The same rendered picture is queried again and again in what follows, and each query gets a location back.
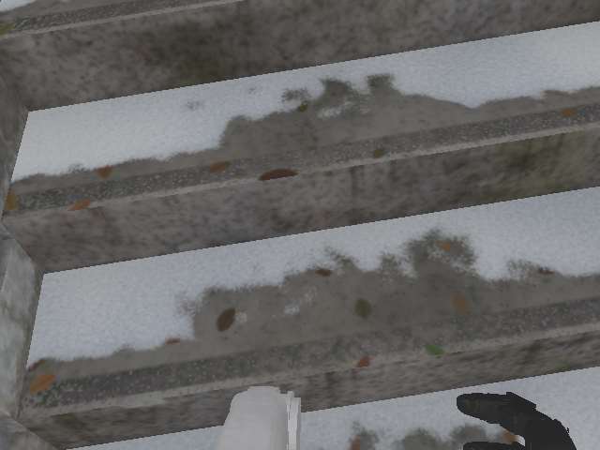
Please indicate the left robot thigh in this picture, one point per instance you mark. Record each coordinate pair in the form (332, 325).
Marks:
(262, 419)

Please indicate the right robot hand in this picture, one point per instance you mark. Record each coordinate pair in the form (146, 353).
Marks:
(519, 416)

